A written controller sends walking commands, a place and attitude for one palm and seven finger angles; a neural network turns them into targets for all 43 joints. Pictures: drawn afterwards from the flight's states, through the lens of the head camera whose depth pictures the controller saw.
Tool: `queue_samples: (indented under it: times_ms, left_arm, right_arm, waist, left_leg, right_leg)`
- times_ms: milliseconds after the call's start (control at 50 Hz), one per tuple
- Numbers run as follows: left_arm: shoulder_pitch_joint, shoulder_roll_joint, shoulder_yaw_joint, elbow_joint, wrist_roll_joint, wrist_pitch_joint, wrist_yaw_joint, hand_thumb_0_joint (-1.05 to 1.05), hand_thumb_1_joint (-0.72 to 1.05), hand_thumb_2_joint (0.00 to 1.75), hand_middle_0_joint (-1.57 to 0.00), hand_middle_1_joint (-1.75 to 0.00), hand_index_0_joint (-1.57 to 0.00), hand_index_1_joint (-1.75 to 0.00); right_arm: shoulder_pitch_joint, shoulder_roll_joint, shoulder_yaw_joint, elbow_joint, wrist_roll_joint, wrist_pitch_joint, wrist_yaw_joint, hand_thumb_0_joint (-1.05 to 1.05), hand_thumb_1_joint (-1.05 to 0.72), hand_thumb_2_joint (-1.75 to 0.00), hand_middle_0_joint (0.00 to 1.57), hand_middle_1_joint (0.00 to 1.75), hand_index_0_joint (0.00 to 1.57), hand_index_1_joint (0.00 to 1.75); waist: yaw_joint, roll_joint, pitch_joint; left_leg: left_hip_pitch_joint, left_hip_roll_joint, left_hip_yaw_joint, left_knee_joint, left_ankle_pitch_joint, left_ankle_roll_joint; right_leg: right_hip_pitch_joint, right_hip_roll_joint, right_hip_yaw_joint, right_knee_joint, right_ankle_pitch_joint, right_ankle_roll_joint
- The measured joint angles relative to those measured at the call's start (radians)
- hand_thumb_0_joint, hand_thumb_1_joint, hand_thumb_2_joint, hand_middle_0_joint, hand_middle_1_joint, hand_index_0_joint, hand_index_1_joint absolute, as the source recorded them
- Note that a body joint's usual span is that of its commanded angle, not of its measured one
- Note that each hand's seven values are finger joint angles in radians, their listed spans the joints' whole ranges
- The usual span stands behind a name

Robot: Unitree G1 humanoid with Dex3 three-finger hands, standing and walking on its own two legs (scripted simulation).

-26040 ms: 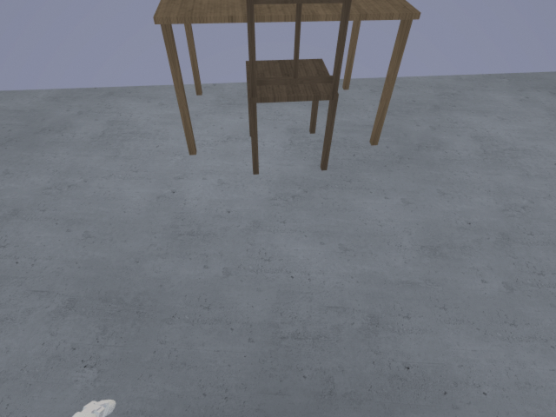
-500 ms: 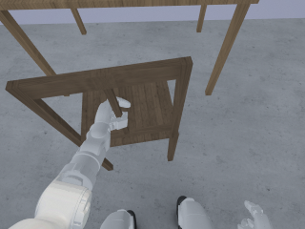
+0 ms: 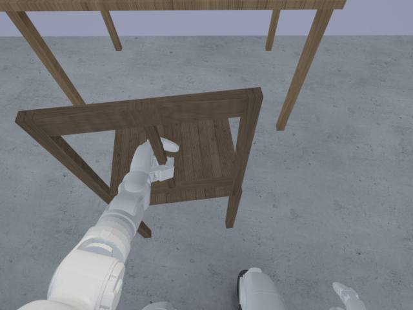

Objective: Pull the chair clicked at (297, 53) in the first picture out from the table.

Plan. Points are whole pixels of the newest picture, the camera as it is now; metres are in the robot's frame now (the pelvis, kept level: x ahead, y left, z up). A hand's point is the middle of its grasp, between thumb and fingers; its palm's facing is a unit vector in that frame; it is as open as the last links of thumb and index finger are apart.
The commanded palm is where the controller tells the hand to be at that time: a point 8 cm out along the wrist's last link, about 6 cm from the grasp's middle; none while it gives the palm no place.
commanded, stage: step backward, pulling the chair out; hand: left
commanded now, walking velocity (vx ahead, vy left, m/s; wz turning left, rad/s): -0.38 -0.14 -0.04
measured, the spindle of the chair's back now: (162, 160) +0.42 +0.11 -0.06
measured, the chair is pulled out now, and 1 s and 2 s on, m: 0.39 0.52 0.59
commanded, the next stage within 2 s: stop walking, hand still on the chair in 1.38 s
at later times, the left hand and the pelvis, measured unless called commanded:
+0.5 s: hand (166, 193) +0.33 +0.09 -0.04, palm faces -0.08 -0.97 -0.21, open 5.2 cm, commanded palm +0.33 +0.14 -0.04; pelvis -0.06 +0.00 +0.00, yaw -2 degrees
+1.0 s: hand (163, 226) +0.26 +0.09 -0.03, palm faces -0.05 -0.98 -0.19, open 5.2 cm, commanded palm +0.28 +0.14 -0.04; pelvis -0.11 -0.01 +0.00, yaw -1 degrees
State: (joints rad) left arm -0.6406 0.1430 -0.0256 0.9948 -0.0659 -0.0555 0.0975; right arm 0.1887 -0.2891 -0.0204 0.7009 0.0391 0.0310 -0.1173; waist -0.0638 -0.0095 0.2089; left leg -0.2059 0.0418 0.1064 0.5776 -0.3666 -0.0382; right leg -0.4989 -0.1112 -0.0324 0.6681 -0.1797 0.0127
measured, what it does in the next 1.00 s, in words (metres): walks backwards: right foot, then left foot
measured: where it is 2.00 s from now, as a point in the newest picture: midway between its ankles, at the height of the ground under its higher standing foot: outside the picture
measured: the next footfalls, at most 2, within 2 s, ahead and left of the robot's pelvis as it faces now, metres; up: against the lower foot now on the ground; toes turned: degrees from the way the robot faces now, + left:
right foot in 0.06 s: +0.08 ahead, -0.14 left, +0.00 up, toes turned -7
left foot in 0.78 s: -0.11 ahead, +0.17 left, +0.00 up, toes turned +2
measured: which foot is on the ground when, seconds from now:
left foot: down 0.00-0.54, up 0.56-0.76, down 0.78-1.00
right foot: up 0.00-0.04, down 0.06-0.86, up 0.88-0.94, down 0.96-1.00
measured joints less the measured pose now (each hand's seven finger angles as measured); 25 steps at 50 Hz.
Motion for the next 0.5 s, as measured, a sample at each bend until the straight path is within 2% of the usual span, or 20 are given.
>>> queue_samples:
  times_ms: [40, 60, 100, 120, 160, 220, 260, 280, 320, 380, 460, 500]
  left_arm:
    - [0.028, -0.008, 0.006, -0.001, -0.001, -0.016, -0.005, 0.05, 0.72, 0.77, -0.18, -1.19, -0.50, -1.45]
    - [0.037, -0.013, 0.008, 0.002, 0.003, -0.025, -0.007, 0.05, 0.72, 0.78, -0.18, -1.19, -0.50, -1.45]
    - [0.036, -0.016, 0.019, 0.017, 0.003, -0.048, -0.004, 0.05, 0.71, 0.78, -0.20, -1.18, -0.50, -1.45]
    - [0.027, -0.015, 0.026, 0.030, 0.002, -0.059, -0.003, 0.05, 0.71, 0.79, -0.20, -1.18, -0.50, -1.45]
    - [0.008, -0.013, 0.041, 0.051, 0.002, -0.066, -0.002, 0.06, 0.71, 0.79, -0.20, -1.17, -0.50, -1.45]
    - [-0.011, -0.011, 0.055, 0.064, 0.003, -0.059, -0.003, 0.06, 0.70, 0.79, -0.20, -1.16, -0.50, -1.45]
    - [-0.017, -0.010, 0.053, 0.057, 0.002, -0.046, -0.003, 0.06, 0.70, 0.79, -0.20, -1.16, -0.50, -1.45]
    - [-0.019, -0.010, 0.047, 0.053, -0.001, -0.040, -0.002, 0.06, 0.70, 0.78, -0.20, -1.16, -0.50, -1.45]
    - [-0.027, -0.007, 0.034, 0.040, -0.004, -0.026, 0.002, 0.05, 0.70, 0.78, -0.20, -1.17, -0.50, -1.45]
    - [-0.025, 0.005, 0.019, 0.021, -0.001, -0.025, 0.004, 0.05, 0.71, 0.77, -0.20, -1.18, -0.50, -1.45]
    - [0.010, 0.011, 0.023, -0.006, 0.011, -0.045, -0.002, 0.04, 0.71, 0.77, -0.21, -1.19, -0.50, -1.45]
    - [0.026, 0.013, 0.030, -0.010, 0.011, -0.059, -0.007, 0.04, 0.70, 0.77, -0.22, -1.19, -0.50, -1.45]
  right_arm:
    - [0.023, 0.017, 0.002, -0.009, -0.005, 0.004, 0.015, 0.01, -0.91, -0.90, 0.19, 0.30, 0.20, 0.30]
    - [0.036, 0.028, 0.005, -0.007, -0.003, 0.004, 0.024, 0.01, -0.91, -0.90, 0.19, 0.30, 0.20, 0.30]
    - [0.026, 0.043, 0.015, 0.013, 0.005, 0.003, 0.040, 0.01, -0.91, -0.90, 0.19, 0.30, 0.20, 0.30]
    - [0.015, 0.050, 0.021, 0.024, 0.007, 0.001, 0.045, 0.01, -0.91, -0.90, 0.19, 0.30, 0.20, 0.30]
    - [-0.003, 0.058, 0.031, 0.040, 0.012, -0.005, 0.044, 0.01, -0.91, -0.90, 0.20, 0.30, 0.20, 0.30]
    - [-0.017, 0.047, 0.039, 0.042, 0.017, -0.013, 0.035, 0.01, -0.91, -0.90, 0.20, 0.30, 0.20, 0.30]
    - [-0.027, 0.028, 0.036, 0.040, 0.019, -0.013, 0.025, 0.01, -0.91, -0.90, 0.20, 0.30, 0.20, 0.30]
    - [-0.030, 0.015, 0.032, 0.039, 0.020, -0.013, 0.019, 0.01, -0.91, -0.90, 0.20, 0.30, 0.20, 0.30]
    - [-0.043, 0.001, 0.016, 0.039, 0.019, -0.008, 0.010, 0.01, -0.91, -0.90, 0.20, 0.30, 0.20, 0.30]
    - [-0.039, 0.011, 0.005, 0.017, 0.014, 0.000, 0.012, 0.01, -0.91, -0.90, 0.20, 0.30, 0.20, 0.30]
    - [-0.006, 0.034, 0.009, -0.009, 0.000, 0.004, 0.029, 0.01, -0.91, -0.90, 0.20, 0.30, 0.20, 0.30]
    - [0.006, 0.047, 0.016, -0.007, 0.003, 0.002, 0.038, 0.01, -0.91, -0.90, 0.20, 0.30, 0.20, 0.30]
  waist:
    - [0.009, 0.030, -0.011]
    - [0.015, 0.042, -0.017]
    - [0.024, 0.074, 0.001]
    - [0.023, 0.080, 0.017]
    - [0.015, 0.068, 0.032]
    - [-0.005, 0.051, 0.035]
    - [-0.018, 0.051, 0.032]
    - [-0.023, 0.058, 0.030]
    - [-0.029, 0.060, 0.035]
    - [-0.010, 0.032, 0.046]
    - [0.009, 0.042, 0.039]
    - [0.019, 0.058, 0.043]
  left_leg:
    - [-0.002, 0.027, -0.004, 0.003, -0.004, -0.006]
    - [-0.009, 0.039, -0.009, 0.015, -0.006, -0.010]
    - [-0.044, 0.075, -0.023, 0.090, 0.012, -0.022]
    - [-0.069, 0.078, -0.038, 0.142, 0.030, -0.026]
    - [-0.114, 0.047, -0.073, 0.214, -0.057, -0.026]
    - [-0.133, 0.021, -0.085, 0.149, -0.076, -0.027]
    - [-0.114, 0.026, -0.075, 0.058, 0.025, -0.028]
    - [-0.097, 0.038, -0.067, 0.012, 0.125, -0.024]
    - [-0.083, 0.042, -0.055, -0.014, 0.122, -0.028]
    - [-0.088, 0.038, -0.025, -0.001, 0.107, -0.019]
    - [-0.110, 0.062, -0.025, 0.016, 0.113, -0.025]
    - [-0.113, 0.082, -0.033, 0.031, 0.111, -0.037]
  right_leg:
    - [0.053, 0.030, -0.011, 0.031, -0.078, -0.013]
    - [0.101, 0.041, -0.020, -0.010, -0.046, -0.020]
    - [0.155, 0.073, -0.037, -0.096, -0.054, -0.014]
    - [0.166, 0.080, -0.040, -0.116, -0.040, -0.018]
    - [0.168, 0.069, -0.036, -0.135, -0.012, -0.024]
    - [0.149, 0.040, -0.029, -0.146, 0.012, -0.014]
    - [0.127, 0.028, -0.023, -0.127, 0.014, -0.002]
    - [0.115, 0.028, -0.022, -0.110, 0.011, 0.004]
    - [0.097, 0.025, -0.015, -0.083, 0.007, 0.016]
    - [0.084, 0.023, 0.011, -0.087, 0.033, 0.021]
    - [0.071, 0.042, -0.004, -0.036, -0.069, -0.005]
    - [0.084, 0.054, -0.022, -0.065, 0.001, -0.011]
